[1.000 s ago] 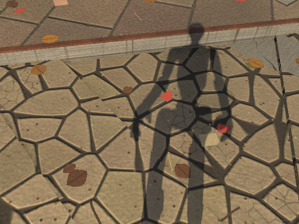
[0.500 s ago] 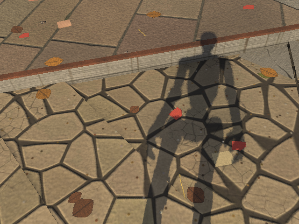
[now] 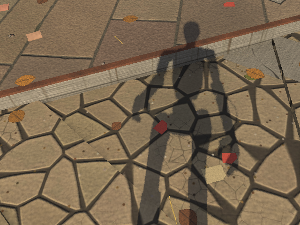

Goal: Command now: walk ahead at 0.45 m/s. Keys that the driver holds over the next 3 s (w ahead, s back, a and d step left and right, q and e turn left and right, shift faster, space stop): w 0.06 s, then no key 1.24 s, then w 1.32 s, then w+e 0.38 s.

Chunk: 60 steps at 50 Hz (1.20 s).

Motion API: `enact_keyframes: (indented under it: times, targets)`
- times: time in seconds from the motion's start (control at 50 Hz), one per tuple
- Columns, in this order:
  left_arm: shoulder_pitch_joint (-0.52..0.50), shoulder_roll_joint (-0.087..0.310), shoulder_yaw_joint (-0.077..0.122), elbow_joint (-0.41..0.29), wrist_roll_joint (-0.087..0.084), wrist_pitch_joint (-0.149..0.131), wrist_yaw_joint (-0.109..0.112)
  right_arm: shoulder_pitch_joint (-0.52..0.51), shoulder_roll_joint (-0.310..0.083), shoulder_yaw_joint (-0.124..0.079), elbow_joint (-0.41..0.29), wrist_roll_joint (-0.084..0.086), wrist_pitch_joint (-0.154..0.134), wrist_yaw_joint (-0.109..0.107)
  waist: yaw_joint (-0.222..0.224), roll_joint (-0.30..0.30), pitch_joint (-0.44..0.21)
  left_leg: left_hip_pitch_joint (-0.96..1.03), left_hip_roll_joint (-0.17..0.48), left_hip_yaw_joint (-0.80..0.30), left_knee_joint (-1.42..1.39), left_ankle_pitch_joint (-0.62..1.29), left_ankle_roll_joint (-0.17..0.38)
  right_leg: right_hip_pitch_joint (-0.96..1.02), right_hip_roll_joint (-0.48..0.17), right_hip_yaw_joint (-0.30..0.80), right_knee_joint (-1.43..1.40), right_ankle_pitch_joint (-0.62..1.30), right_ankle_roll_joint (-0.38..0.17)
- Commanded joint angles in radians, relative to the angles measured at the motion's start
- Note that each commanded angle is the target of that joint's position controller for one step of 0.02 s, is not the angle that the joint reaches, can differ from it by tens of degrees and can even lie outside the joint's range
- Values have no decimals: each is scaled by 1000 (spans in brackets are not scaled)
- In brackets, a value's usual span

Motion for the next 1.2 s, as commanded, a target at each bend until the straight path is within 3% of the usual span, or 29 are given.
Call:
enact_keyframes:
  times: [0.02, 0.04, 0.06, 0.08, 0.12, 0.14, 0.22, 0.26, 0.32, 0.34, 0.36, 0.38, 0.4, 0.42, 0.44, 0.46, 0.48, 0.54, 0.6, 0.68, 0.7, 0.72, 0.74, 0.78, 0.82, 0.94, 1.2]
  targets:
    - [395, 232, 61, 91, -3, 14, 14, -44, -76, -11, -91, 10, -22, 7, 143, -202, -39, -672, 15, 12, 506, 42, 70, 486, -405, 636, -262, -392, -194]
    - [292, 137, 39, 50, -1, 4, 4, -133, -86, -13, -106, 7, -29, 19, 136, -115, 46, -675, 53, 3, 510, 152, 72, 381, -332, 517, -263, -277, -173]
    - [247, 106, 28, 41, 6, -6, 0, -145, -67, -11, -106, 9, -31, 27, 108, -100, 54, -625, 72, 4, 476, 217, 63, 309, -278, 407, -263, -97, -150]
    - [229, 68, 13, 38, 2, -19, 5, -143, -62, -13, -104, 1, -26, 32, 79, -84, 53, -562, 91, -3, 404, 273, 46, 256, -246, 314, -260, 136, -130]
    - [270, 47, -2, 73, -4, -42, 10, -136, -40, -9, -108, -11, -6, 33, 52, -95, 32, -502, 65, 28, 341, 282, 13, 238, -212, 193, -212, 609, -121]
    - [299, 50, -4, 89, -7, -46, 13, -146, -31, -7, -114, -12, -1, 32, 50, -99, 20, -499, 47, 45, 312, 290, 2, 247, -204, 161, -194, 753, -127]
    - [288, 37, -24, 109, -12, -36, 23, -289, 15, 24, -173, 9, 1, 30, 60, -125, 41, -337, -8, 116, -63, 448, -5, 132, -121, 35, -201, 807, -101]
    - [321, 46, -26, 129, -16, -30, 26, -291, 2, 30, -174, 13, 1, 25, 69, -131, 9, -240, -27, 119, -126, 522, 12, 136, -134, 47, -178, 794, -94]
    - [301, 51, -29, 140, -20, -24, 36, -192, -43, 20, -133, 4, -5, 8, 22, -93, -6, -130, -35, 83, -208, 521, 51, 180, -159, 80, -64, 790, -80]
    - [293, 56, -27, 146, -24, -19, 37, -119, -52, 13, -104, -2, -14, 2, -11, -58, -23, -51, -42, 86, -301, 584, 62, 186, -133, 67, 48, 746, -65]
    - [342, 56, -27, 152, -22, -19, 36, -67, -98, 3, -91, -9, -28, -5, -12, 6, -65, 68, 38, 18, -332, 881, 78, 144, -87, 48, 184, 563, -37]
    - [448, 6, -37, 157, -32, -12, 41, 2, -156, -7, -87, -19, -34, -7, 17, 133, -182, 248, 273, -181, -250, 1410, 169, 35, -5, -1, 442, 26, -14]
    - [571, -39, -39, 203, -59, 17, 44, 1, -125, 4, -90, 18, -22, 1, 44, 195, -329, 286, 417, -359, -278, 1497, 327, -15, 88, 30, 650, -488, 3]
    - [515, 5, -28, 210, -20, 42, 47, -86, -90, 12, -118, 48, -10, 7, 59, 79, -257, 147, 378, -349, -352, 1173, 323, -32, 58, 84, 686, -475, 9]
    - [419, 1, -24, 189, 7, 51, 41, -180, -61, 22, -138, 44, 1, 2, 71, 67, -136, 21, 330, -310, -426, 908, 294, -70, 43, 80, 679, -431, 14]
    - [363, -11, -25, 180, 13, 58, 37, -230, -32, 34, -146, 32, 7, -6, 88, 45, -70, -75, 285, -259, -485, 765, 255, -58, 17, 88, 620, -372, 22]
    - [344, -19, -26, 178, 13, 68, 35, -254, -24, 39, -147, 24, 12, -16, 106, 57, -40, -152, 245, -202, -518, 701, 221, -14, 0, 84, 547, -330, 31]
    - [378, -55, -36, 212, 3, 95, 44, -229, -31, 42, -126, 8, 11, -20, 123, 61, -68, -188, 193, -135, -530, 608, 175, 77, 14, 44, 379, -308, 48]
    - [336, -53, -39, 215, -4, 111, 53, -216, -55, 38, -117, 13, 18, -19, 107, 71, -78, -197, 190, -163, -570, 316, 154, 96, 12, 36, 251, -245, 46]
    - [345, -51, -43, 233, 6, 107, 46, -231, -64, 31, -114, 32, 48, -22, 126, 51, -9, -327, 160, -169, -621, -30, 65, 204, 11, 23, 29, -86, 20]
    - [342, -42, -46, 226, 12, 100, 46, -211, -56, 30, -107, 32, 53, -22, 120, 24, 24, -337, 145, -163, -613, -46, 29, 192, -28, 73, -53, -90, 10]
    - [316, -15, -45, 218, 7, 91, 46, -186, -46, 27, -106, 39, 61, -21, 88, -33, 68, -289, 98, -123, -600, 7, 4, 69, -57, 134, -106, -204, -4]
    - [298, -25, -49, 219, -2, 80, 46, -184, -36, 28, -103, 37, 64, -19, 76, -79, 90, -188, 76, -92, -548, 118, 2, -42, -70, 158, -155, -268, -6]
    - [265, -34, -54, 213, -10, 56, 50, -146, -2, 36, -85, 26, 61, -13, 45, -106, 56, -42, 63, -68, -471, 277, 11, -105, -86, 177, -217, -262, 8]
    - [255, -25, -52, 204, -14, 47, 53, -121, -9, 37, -69, 17, 53, -10, 38, -79, 39, -13, 66, -66, -456, 319, 16, -96, -86, 175, -227, -230, 11]
    - [323, -39, -53, 215, -11, 51, 50, -121, 1, 47, -48, 22, 44, -16, 70, -5, 45, -90, 77, -84, -486, 296, 16, -5, -66, 141, -180, -142, -5]
    - [339, -53, -59, 225, -14, 43, 52, -77, 21, 54, -6, 22, 40, -25, 69, -13, 39, -62, 78, -76, -452, 400, 18, 33, -70, 132, -177, -54, -10]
